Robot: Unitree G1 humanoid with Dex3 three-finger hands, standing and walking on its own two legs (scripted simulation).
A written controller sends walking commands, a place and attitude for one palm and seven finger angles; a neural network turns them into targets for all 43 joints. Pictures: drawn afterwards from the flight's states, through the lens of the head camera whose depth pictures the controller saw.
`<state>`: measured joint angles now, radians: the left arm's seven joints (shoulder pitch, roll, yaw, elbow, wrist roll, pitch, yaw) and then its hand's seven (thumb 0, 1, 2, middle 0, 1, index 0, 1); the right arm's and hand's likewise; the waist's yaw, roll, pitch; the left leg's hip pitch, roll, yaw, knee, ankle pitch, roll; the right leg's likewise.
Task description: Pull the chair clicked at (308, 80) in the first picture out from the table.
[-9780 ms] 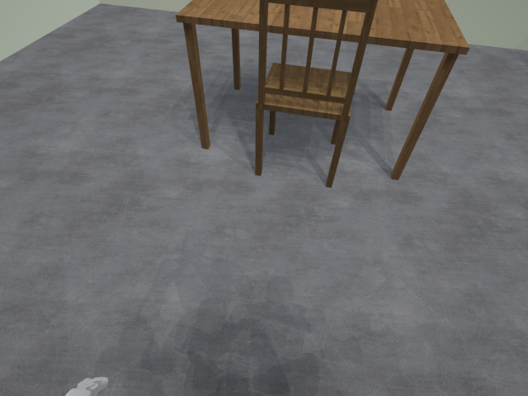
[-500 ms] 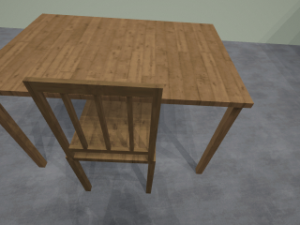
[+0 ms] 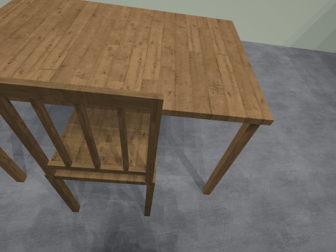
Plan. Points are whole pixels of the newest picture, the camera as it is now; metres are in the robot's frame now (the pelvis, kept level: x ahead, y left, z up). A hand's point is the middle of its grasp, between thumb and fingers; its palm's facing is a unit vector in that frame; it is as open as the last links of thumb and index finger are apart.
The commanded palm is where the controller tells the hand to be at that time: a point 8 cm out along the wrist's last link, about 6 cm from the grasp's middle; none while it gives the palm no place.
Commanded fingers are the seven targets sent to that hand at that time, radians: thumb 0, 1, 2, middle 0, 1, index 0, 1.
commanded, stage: shuffle to correct the standing spot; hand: left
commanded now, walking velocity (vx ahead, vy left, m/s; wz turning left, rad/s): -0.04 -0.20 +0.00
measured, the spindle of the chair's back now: (90, 140) +0.41 +0.26 -0.05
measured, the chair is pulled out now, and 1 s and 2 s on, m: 0.00 0.00 0.00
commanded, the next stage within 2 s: come to a stop and stand still in 0.02 s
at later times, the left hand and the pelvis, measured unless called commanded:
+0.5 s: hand out of the picture +0.04 +0.10 -0.15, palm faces +0.06 -0.97 -0.23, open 7.3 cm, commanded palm none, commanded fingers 0.00 0.90 0.90 -0.20 -0.30 -0.20 -0.30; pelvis +0.02 -0.08 +0.01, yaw +2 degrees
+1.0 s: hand out of the picture +0.02 +0.16 -0.15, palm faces +0.05 -0.96 -0.27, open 7.4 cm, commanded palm none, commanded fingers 0.00 0.90 0.90 -0.20 -0.30 -0.20 -0.30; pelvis -0.03 -0.04 +0.01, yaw +2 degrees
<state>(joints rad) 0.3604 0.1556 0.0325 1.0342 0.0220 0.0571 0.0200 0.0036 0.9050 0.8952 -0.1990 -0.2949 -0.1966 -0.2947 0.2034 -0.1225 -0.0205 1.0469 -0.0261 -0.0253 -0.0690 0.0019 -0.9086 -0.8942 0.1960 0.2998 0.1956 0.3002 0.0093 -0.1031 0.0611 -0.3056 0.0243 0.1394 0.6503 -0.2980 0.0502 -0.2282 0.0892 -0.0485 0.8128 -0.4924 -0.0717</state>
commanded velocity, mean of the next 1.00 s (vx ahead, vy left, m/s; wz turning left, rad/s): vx -0.01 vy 0.05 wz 0.00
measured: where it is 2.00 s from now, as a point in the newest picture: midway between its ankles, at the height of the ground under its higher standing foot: outside the picture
